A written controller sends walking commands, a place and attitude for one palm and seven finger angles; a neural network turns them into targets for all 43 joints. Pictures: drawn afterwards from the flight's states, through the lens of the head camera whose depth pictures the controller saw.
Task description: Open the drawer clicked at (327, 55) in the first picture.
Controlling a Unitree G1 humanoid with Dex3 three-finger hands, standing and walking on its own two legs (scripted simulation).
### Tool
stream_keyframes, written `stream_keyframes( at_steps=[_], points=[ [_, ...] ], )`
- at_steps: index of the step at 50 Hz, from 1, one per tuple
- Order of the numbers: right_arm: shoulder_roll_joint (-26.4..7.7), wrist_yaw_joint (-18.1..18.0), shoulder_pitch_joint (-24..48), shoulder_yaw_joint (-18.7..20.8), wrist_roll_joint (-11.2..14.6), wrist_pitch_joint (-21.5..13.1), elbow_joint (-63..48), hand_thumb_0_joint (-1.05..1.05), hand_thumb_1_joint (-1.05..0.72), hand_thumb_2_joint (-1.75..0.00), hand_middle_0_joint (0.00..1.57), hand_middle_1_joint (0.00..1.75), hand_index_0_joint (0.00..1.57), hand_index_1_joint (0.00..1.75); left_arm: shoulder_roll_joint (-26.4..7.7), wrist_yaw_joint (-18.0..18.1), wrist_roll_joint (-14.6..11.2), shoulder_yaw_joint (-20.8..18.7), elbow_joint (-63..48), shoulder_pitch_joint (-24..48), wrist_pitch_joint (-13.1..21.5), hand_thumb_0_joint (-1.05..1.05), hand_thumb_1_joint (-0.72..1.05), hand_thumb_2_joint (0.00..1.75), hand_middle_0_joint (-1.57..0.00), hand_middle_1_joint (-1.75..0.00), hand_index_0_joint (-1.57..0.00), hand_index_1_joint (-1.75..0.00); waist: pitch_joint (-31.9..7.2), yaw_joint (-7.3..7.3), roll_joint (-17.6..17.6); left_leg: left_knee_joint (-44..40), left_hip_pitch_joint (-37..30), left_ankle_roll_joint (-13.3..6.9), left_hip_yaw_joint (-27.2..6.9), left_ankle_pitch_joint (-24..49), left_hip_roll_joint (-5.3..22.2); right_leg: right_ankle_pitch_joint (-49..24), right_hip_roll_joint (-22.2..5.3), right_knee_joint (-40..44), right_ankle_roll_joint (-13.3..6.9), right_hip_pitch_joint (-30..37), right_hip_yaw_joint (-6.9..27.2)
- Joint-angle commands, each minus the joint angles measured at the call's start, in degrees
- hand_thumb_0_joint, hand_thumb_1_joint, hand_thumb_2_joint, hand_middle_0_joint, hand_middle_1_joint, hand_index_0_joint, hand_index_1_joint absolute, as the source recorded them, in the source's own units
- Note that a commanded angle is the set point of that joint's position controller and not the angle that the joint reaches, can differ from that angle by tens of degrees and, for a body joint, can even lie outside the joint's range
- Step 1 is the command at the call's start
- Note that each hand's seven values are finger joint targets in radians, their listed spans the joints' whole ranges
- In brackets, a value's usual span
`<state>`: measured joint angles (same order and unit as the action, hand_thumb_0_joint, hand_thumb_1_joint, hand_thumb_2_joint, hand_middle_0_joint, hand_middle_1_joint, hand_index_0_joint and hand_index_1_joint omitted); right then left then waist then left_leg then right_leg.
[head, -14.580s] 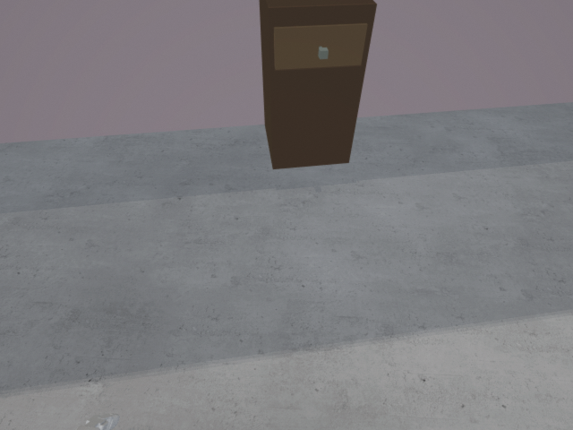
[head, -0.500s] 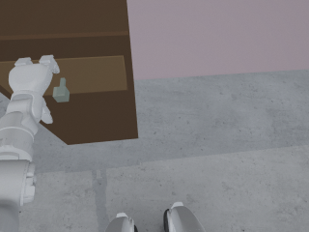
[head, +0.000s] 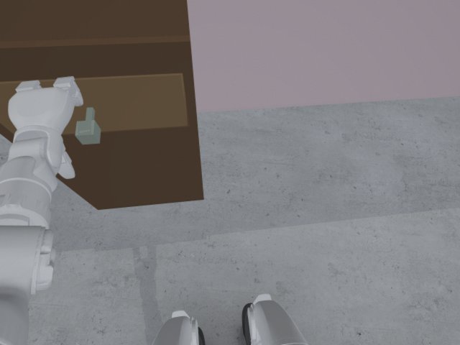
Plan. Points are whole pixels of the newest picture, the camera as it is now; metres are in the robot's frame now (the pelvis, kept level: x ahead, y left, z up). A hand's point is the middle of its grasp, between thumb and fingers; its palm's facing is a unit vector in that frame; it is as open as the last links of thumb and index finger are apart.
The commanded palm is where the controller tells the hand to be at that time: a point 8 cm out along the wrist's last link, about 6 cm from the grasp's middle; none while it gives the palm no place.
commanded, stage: move the hooked fingers above the handle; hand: left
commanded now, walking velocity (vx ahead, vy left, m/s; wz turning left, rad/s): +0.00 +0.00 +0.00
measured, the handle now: (89, 124) +0.55 +0.24 -0.06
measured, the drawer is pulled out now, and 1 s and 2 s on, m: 0.00 0.00 0.00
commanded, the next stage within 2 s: lower the fingers behind the handle in 0.48 s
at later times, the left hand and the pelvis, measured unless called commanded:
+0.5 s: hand (61, 126) +0.51 +0.27 +0.00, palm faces -0.09 -0.02 -1.00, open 13.8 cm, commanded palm +0.50 +0.25 +0.06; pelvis -0.01 +0.00 +0.00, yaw +0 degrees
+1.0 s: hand (68, 137) +0.51 +0.27 -0.03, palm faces -0.06 -0.05 -1.00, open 13.9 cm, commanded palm +0.50 +0.26 +0.03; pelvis +0.00 +0.00 -0.02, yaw +0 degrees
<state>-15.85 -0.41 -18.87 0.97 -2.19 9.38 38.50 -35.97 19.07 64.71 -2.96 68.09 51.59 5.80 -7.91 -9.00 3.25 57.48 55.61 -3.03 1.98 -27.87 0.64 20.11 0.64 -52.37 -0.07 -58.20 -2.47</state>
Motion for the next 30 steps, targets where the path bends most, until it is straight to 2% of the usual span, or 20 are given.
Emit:
stream_keyframes(
  at_steps=[1,2,3,6,7,8,9,12,13,15,18,21,22,25,26,27,29,30],
  points=[
    [-10.8,-2.2,-11.9,3.7,0.3,-1.2,-1.9,0.0,-0.9,-0.9,0.2,0.3,0.2,0.3,-17.7,-1.4,-2.1,-2.2,-13.4,25.4,2.4,0.0,-0.5,0.3,-0.3,-1.2,-0.3,-1.2,-27.7,-1.77,1.3,-6.4,-15.7,-0.3,-3.4,22.5,-1.3,-14.7,2.1,5.5,-1.5,19.2,1.3],
    [-10.8,-2.5,-12.2,3.8,0.3,-1.5,-1.9,0.0,-0.9,-0.9,0.2,0.3,0.2,0.3,-18.2,-2.0,-2.1,-2.3,-14.4,25.8,3.8,0.0,-0.5,0.3,-0.3,-1.2,-0.3,-1.2,-28.8,-1.68,2.3,-6.2,-16.4,-0.3,-3.7,21.9,-1.4,-13.7,2.1,5.4,-1.5,18.7,1.5],
    [-10.5,-2.8,-12.3,3.9,0.3,-1.9,-1.6,0.0,-0.9,-0.9,0.2,0.3,0.2,0.3,-17.2,-2.5,-2.1,-1.5,-15.4,26.5,5.4,0.0,-0.5,0.3,-0.3,-1.2,-0.3,-1.2,-29.0,-2.07,3.3,-6.0,-17.2,-0.3,-4.1,21.6,-1.3,-12.6,2.1,5.1,-1.7,17.1,1.3],
    [-10.1,-3.2,-12.8,4.1,-0.1,-3.0,-0.4,0.0,-0.9,-0.9,0.2,0.3,0.2,0.3,-16.3,-2.3,-1.8,-1.2,-17.0,28.9,8.9,0.0,-0.5,0.3,-0.3,-1.2,-0.3,-1.2,-27.8,-2.83,6.2,-4.8,-18.7,0.3,-5.4,22.3,-0.8,-9.8,2.2,4.0,-2.1,11.3,0.7],
    [-10.3,-3.1,-13.0,4.1,-0.2,-3.1,-0.1,0.0,-0.9,-0.9,0.2,0.3,0.2,0.3,-17.4,-1.6,-1.6,-2.6,-15.9,27.7,9.3,0.0,-0.5,0.3,-0.3,-1.2,-0.3,-1.2,-27.2,-2.31,6.4,-4.5,-18.4,0.5,-5.7,22.5,-0.7,-9.1,2.3,3.5,-2.2,10.1,0.4],
    [-10.2,-2.9,-13.0,3.9,-0.3,-3.1,0.0,0.0,-0.9,-0.9,0.2,0.3,0.2,0.3,-16.7,-1.0,-1.6,-2.2,-14.5,27.2,9.2,0.0,-0.5,0.3,-0.3,-1.2,-0.3,-1.2,-26.8,-2.39,6.7,-4.1,-17.8,0.6,-5.8,22.5,-0.8,-8.7,2.3,3.1,-2.3,8.9,0.3],
    [-10.5,-2.7,-13.2,3.8,-0.5,-3.1,0.2,0.0,-0.9,-0.9,0.2,0.3,0.2,0.3,-18.4,-0.3,-1.6,-3.9,-13.6,26.3,8.8,0.0,-0.5,0.3,-0.3,-1.2,-0.3,-1.2,-26.2,-1.7,7.3,-3.9,-17.2,0.9,-5.8,23.9,-0.7,-9.2,2.4,2.5,-2.5,8.5,0.0],
    [-10.7,-1.7,-13.8,3.7,-0.9,-2.6,0.3,0.0,-0.9,-0.9,0.2,0.3,0.2,0.3,-19.4,1.9,-1.3,-5.3,-11.9,25.5,6.4,0.0,-0.5,0.3,-0.3,-1.2,-0.3,-1.2,-28.5,-0.69,9.0,-3.2,-18.1,1.8,-6.0,29.2,-0.6,-11.7,2.6,1.1,-2.5,8.5,-0.7],
    [-10.9,-1.3,-13.7,3.7,-1.0,-2.3,0.1,0.0,-0.9,-0.9,0.2,0.3,0.2,0.3,-18.9,2.4,-1.2,-5.3,-10.1,22.9,5.1,0.0,-0.5,0.3,-0.3,-1.2,-0.3,-1.2,-28.6,-0.12,8.6,-2.9,-18.2,1.9,-5.6,30.7,-0.6,-12.9,2.7,1.1,-2.5,8.9,-0.8],
    [-11.1,-1.1,-13.9,3.8,-0.8,-1.7,-0.2,0.0,-0.9,-0.9,0.2,0.3,0.2,0.3,-19.2,3.3,-0.9,-5.0,-10.9,25.0,3.3,0.0,-0.5,0.3,-0.3,-1.2,-0.3,-1.2,-29.1,-0.86,5.6,-3.3,-17.3,1.6,-5.5,30.0,-0.6,-13.8,2.7,1.7,-2.2,11.0,-0.7],
    [-11.2,-0.8,-13.8,3.9,-0.5,-1.5,-0.3,0.0,-0.9,-0.9,0.2,0.3,0.2,0.3,-18.5,3.7,-0.5,-3.7,-12.0,27.9,1.3,0.0,-0.5,0.3,-0.3,-1.2,-0.3,-1.2,-30.4,-1.24,7.5,-3.9,-19.0,1.6,-5.7,29.5,-0.6,-13.6,2.7,2.2,-2.1,11.4,-0.7],
    [-11.4,-1.1,-13.7,3.8,-0.4,-1.4,-0.5,0.0,-0.9,-0.9,0.2,0.3,0.2,0.3,-20.1,2.3,-1.1,-4.7,-13.7,27.7,1.1,0.0,-0.5,0.3,-0.3,-1.2,-0.3,-1.2,-32.4,-1.06,6.1,-4.7,-20.7,1.2,-5.6,30.0,-0.5,-14.9,2.8,3.0,-2.0,14.5,-0.5],
    [-11.2,-1.2,-13.8,3.9,-0.2,-1.5,-0.6,0.0,-0.9,-0.9,0.2,0.3,0.2,0.3,-19.4,1.6,-1.2,-3.9,-14.4,27.6,1.4,0.0,-0.5,0.3,-0.3,-1.2,-0.3,-1.2,-33.5,-1.09,6.8,-4.7,-21.5,1.1,-5.5,30.1,-0.6,-15.1,2.8,3.3,-1.9,15.0,-0.2],
    [-10.9,-1.5,-13.3,3.7,0.0,-1.6,-0.7,0.0,-0.9,-0.9,0.2,0.3,0.2,0.3,-17.4,-0.3,-1.8,-2.6,-12.7,24.8,1.9,0.0,-0.5,0.3,-0.3,-1.2,-0.3,-1.2,-29.6,-1.07,5.5,-5.9,-20.2,0.9,-5.3,26.7,-0.6,-12.9,2.7,4.5,-1.9,14.8,-0.3],
    [-10.6,-1.6,-13.3,3.7,0.1,-1.7,-0.5,0.0,-0.9,-0.9,0.2,0.3,0.2,0.3,-15.9,-0.8,-1.9,-1.6,-12.7,25.4,2.5,0.0,-0.5,0.3,-0.3,-1.2,-0.3,-1.2,-28.4,-1.68,5.3,-6.1,-20.2,0.6,-5.1,26.5,-0.6,-12.8,2.7,5.0,-2.0,14.3,-0.2],
    [-10.7,-1.8,-13.4,3.7,0.1,-1.8,-0.5,0.0,-0.9,-0.9,0.2,0.3,0.2,0.3,-16.2,-1.0,-2.0,-1.8,-12.6,24.7,3.0,0.0,-0.5,0.3,-0.3,-1.2,-0.3,-1.2,-28.1,-1.45,4.9,-6.0,-19.5,0.5,-5.0,25.3,-0.7,-12.2,2.7,5.0,-1.9,14.4,-0.1],
    [-10.7,-2.0,-13.1,3.4,0.1,-1.8,-0.5,0.0,-0.9,-0.9,0.2,0.3,0.2,0.3,-16.8,-1.5,-1.8,-2.2,-11.1,22.8,3.6,0.0,-0.5,0.3,-0.3,-1.2,-0.3,-1.2,-25.0,-1.22,4.1,-6.3,-17.6,0.4,-4.7,23.7,-0.7,-11.4,2.7,5.2,-2.1,14.0,0.0],
    [-10.5,-2.0,-13.1,3.3,0.0,-1.9,-0.6,0.0,-0.9,-0.9,0.2,0.3,0.2,0.3,-15.7,-1.7,-1.9,-1.5,-10.1,22.0,3.9,0.0,-0.5,0.3,-0.3,-1.2,-0.3,-1.2,-24.1,-1.44,3.3,-6.1,-16.2,0.1,-4.4,22.9,-0.9,-11.3,2.7,5.1,-2.1,14.1,0.1]
  ],
)
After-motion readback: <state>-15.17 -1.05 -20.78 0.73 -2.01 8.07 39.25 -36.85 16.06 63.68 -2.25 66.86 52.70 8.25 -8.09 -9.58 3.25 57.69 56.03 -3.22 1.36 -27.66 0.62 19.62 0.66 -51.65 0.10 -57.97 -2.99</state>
